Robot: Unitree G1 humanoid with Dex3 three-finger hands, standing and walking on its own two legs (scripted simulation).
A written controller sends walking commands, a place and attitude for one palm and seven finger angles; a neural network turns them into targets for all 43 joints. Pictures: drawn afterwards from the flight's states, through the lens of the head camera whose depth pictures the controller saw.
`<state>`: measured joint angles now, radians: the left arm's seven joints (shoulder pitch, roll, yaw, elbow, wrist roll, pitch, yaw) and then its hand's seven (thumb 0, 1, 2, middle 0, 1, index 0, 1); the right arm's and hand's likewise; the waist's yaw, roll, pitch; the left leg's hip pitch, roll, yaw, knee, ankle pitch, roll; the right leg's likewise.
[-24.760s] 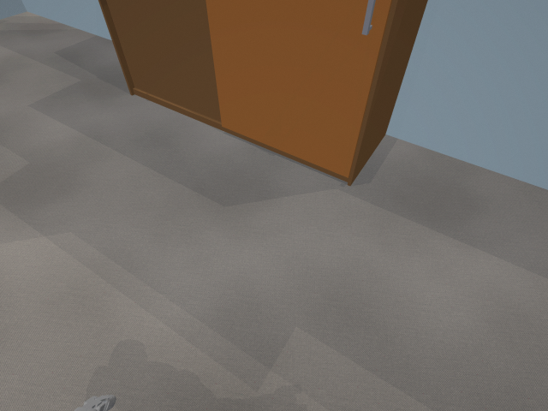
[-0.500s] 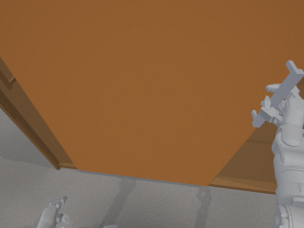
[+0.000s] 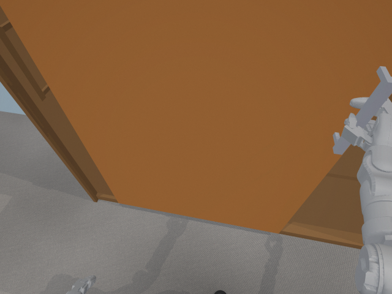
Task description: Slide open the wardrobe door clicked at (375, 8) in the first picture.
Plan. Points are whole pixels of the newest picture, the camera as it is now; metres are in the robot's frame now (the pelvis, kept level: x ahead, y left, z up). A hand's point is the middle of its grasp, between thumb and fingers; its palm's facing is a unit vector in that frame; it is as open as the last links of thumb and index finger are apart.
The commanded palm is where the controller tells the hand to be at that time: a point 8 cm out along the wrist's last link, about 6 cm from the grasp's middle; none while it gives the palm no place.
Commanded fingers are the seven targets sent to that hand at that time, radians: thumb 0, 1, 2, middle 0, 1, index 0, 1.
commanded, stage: stop walking and hold the door there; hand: right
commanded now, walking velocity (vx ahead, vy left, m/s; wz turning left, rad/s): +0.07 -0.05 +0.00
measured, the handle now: (358, 115) +0.48 -0.30 +0.11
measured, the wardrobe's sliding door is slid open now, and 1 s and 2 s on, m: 0.68 0.67 0.67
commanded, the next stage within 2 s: loosen the grip on the handle in 0.48 s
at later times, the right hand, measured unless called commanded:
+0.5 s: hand (347, 128) +0.44 -0.27 +0.11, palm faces +0.42 +0.88 -0.21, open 5.6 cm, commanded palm +0.40 -0.30 +0.10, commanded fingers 0.00 -0.90 -0.90 0.45 1.40 0.45 1.40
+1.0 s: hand (353, 128) +0.44 -0.27 +0.12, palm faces +0.40 +0.90 -0.20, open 12.6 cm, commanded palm +0.39 -0.31 +0.14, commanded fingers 0.00 0.55 -0.20 0.29 1.20 0.29 1.20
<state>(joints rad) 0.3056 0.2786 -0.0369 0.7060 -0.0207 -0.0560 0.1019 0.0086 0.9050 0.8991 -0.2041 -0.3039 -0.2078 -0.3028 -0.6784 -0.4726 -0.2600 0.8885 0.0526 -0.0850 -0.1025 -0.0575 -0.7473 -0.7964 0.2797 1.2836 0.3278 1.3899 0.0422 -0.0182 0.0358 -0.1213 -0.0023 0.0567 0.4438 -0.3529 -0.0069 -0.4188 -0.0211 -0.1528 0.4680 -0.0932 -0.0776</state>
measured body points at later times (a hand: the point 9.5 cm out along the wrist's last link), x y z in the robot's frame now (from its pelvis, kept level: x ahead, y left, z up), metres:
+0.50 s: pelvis +0.02 +0.03 -0.01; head +0.03 +0.03 +0.44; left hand +0.09 +0.31 -0.12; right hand +0.41 -0.31 +0.13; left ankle -0.08 +0.13 -0.73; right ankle +0.10 -0.06 -0.73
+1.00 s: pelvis -0.02 +0.02 -0.01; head +0.02 +0.00 +0.43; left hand +0.06 +0.31 -0.11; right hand +0.41 -0.32 +0.13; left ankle -0.08 +0.13 -0.73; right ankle +0.10 -0.06 -0.73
